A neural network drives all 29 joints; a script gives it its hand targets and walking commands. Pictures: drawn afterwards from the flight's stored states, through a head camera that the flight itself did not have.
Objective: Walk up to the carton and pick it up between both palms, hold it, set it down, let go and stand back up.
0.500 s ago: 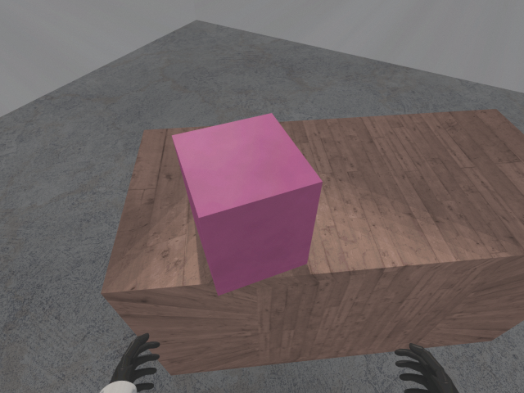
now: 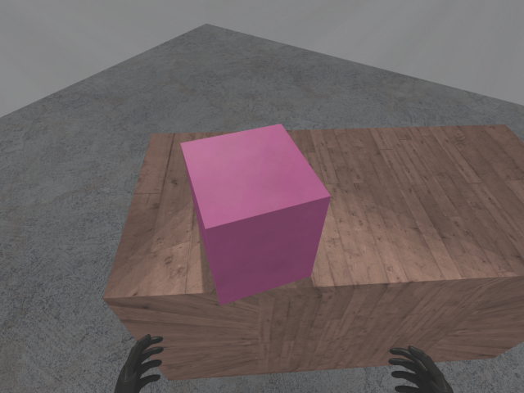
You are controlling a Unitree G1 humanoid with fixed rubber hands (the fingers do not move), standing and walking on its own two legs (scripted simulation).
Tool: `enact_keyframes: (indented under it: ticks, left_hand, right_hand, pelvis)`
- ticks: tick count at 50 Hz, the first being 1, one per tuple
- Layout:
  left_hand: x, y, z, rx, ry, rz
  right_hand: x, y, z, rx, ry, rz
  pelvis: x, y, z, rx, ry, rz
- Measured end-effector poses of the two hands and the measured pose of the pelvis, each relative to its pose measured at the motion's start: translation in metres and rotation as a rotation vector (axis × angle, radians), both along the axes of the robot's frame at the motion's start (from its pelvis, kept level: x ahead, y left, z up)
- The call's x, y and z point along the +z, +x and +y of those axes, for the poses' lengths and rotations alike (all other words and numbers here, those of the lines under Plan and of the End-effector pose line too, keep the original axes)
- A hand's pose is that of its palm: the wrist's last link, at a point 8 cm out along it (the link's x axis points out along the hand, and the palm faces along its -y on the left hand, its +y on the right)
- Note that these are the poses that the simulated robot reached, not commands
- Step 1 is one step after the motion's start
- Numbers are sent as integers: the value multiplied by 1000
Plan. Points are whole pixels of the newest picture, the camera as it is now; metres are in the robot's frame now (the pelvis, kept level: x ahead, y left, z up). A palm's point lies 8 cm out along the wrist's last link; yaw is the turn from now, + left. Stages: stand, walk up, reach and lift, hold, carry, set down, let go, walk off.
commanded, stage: reach and lift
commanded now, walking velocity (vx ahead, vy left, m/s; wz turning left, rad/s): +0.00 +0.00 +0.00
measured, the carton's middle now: (250, 214) +0.45 +0.07 -0.01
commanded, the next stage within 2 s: none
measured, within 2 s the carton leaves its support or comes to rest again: neither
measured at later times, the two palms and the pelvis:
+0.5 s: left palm (148, 375) +0.17 +0.20 -0.04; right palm (450, 382) +0.18 -0.25 -0.05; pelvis +0.00 -0.01 +0.00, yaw +0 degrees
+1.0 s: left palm (153, 334) +0.22 +0.20 -0.01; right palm (435, 323) +0.26 -0.23 -0.02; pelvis -0.01 -0.01 -0.01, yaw +0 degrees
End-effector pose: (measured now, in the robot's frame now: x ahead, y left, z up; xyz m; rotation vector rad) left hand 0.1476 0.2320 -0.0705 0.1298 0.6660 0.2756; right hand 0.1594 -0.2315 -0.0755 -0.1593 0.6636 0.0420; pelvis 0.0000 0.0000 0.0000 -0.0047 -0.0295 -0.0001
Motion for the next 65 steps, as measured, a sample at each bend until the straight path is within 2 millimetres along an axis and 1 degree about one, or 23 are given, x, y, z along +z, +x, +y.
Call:
enact_keyframes:
  ticks: [5, 14, 18, 30, 38, 42, 45, 52, 58, 65]
  left_hand:
    - [6, -1, -5, 21, -1, -54]
    - [15, -1, -11, 46, 0, -124]
    - [20, 5, -16, 54, -4, -171]
    - [31, 29, -38, 76, -23, -288]
    - [37, 36, -44, 104, -37, -368]
    - [40, 42, -42, 114, -30, -376]
    - [45, 51, -37, 131, -27, -387]
    - [64, 72, -30, 126, -28, -397]
    - [78, 79, -28, 115, -26, -407]
    - [82, 84, -20, 140, -35, -392]
  right_hand:
    - [7, 5, -2, 12, 15, -36]
    - [9, 6, -4, 24, 64, -80]
    - [13, 11, -5, 39, 78, -123]
    - [26, 34, -18, 67, 92, -214]
    - [35, 51, -17, 85, 105, -287]
    - [36, 61, -15, 87, 115, -293]
    - [40, 73, -10, 97, 126, -304]
    - [62, 105, 2, 119, 139, -351]
    - [77, 119, 3, 114, 130, -365]
    - [86, 130, 12, 118, 136, -355]
  pelvis:
    - [0, 3, 2, -1, -3, 3]
    - [-1, 2, 2, -4, -2, 13]
    - [-2, 0, 0, -5, 0, 21]
    - [-6, -5, -10, -7, 10, 38]
    - [-9, -7, -15, -1, 12, 52]
    - [-9, -8, -16, -2, 14, 56]
    - [-10, -9, -16, -2, 17, 65]
    - [-6, -8, -14, -5, 10, 64]
    - [-1, -6, -12, -4, 2, 53]
    - [0, -9, -12, -6, 2, 59]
